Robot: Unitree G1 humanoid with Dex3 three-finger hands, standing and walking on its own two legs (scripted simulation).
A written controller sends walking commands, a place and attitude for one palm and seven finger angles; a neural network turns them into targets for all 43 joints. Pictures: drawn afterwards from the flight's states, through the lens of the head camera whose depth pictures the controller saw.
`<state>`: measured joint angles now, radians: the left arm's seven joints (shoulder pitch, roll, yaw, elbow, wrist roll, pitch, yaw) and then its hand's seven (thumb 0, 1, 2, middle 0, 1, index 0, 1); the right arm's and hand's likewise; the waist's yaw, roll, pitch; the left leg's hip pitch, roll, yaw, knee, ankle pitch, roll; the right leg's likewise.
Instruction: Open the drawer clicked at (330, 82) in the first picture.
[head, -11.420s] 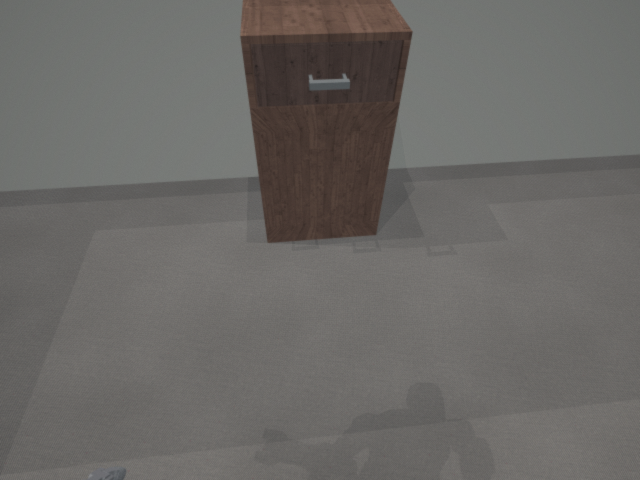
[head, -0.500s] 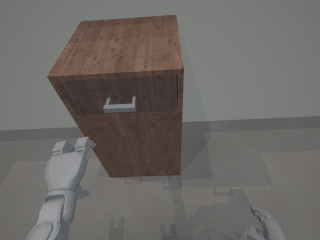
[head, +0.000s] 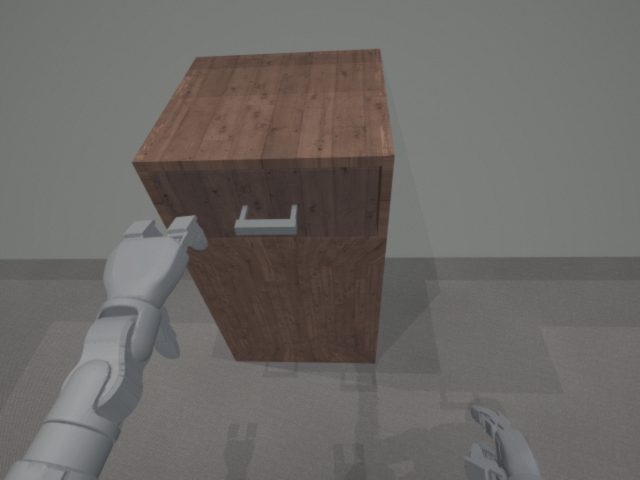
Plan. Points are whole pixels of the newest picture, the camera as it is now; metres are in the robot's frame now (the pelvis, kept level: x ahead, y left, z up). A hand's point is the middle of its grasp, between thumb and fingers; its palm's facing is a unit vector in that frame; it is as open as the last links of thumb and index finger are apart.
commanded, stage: raise the hand with hooked fingers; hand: left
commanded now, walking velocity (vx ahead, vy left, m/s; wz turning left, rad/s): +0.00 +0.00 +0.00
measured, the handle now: (267, 218) +0.57 +0.20 -0.05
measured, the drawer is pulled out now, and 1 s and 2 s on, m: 0.00 0.00 0.00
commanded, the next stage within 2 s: move the hooked fingers above the handle in 0.32 s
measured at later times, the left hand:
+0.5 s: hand (178, 295) +0.31 +0.23 +0.07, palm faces +0.03 -0.08 -1.00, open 13.9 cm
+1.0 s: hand (214, 264) +0.38 +0.22 +0.04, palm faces -0.02 -0.05 -1.00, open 13.9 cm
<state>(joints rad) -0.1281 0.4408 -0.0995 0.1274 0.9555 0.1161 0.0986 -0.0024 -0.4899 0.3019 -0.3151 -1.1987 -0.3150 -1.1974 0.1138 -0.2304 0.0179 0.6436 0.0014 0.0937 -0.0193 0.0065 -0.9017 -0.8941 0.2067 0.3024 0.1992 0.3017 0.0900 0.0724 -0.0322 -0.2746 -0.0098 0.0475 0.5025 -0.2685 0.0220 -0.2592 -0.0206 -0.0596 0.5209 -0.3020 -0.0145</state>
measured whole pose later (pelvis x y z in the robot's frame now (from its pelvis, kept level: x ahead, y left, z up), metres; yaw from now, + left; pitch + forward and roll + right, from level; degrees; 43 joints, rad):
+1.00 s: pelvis +0.00 -0.01 -0.01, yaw +0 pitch +8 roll +1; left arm -0.40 0.42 -0.10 0.53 1.00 0.02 0.18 0.00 -0.49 0.30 -0.32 -1.20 -0.32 -1.20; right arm 0.22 -0.27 -0.04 0.69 0.02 0.08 -0.04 0.01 -0.90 -0.89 0.20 0.30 0.20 0.30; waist 0.03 0.05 -0.07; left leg -0.42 0.01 0.05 0.57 -0.29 0.01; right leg -0.41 -0.01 -0.06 0.60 -0.33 -0.03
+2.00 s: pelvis +0.00 +0.01 -0.03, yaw -2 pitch +19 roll -1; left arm -0.91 0.43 -0.04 1.17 1.09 0.05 0.37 0.00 -0.49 0.30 -0.32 -1.20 -0.32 -1.20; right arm 0.39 -0.26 -0.06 0.75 -0.02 0.08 0.02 0.00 -0.90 -0.89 0.21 0.30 0.20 0.30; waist -0.15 0.05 -0.14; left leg -0.72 0.03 0.07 0.74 -0.35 0.03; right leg -0.70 0.01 -0.03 0.70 -0.35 -0.01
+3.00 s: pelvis +0.01 -0.01 -0.02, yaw -2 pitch +18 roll -1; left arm -0.85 0.42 -0.07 1.13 1.07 0.04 0.35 0.00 -0.49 0.30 -0.31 -1.20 -0.31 -1.20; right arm 0.37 -0.26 -0.06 0.75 -0.01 0.08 0.00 0.00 -0.90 -0.89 0.21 0.30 0.20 0.30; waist -0.12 0.05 -0.14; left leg -0.67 0.03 0.05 0.70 -0.35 0.01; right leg -0.65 0.01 -0.05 0.68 -0.35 -0.03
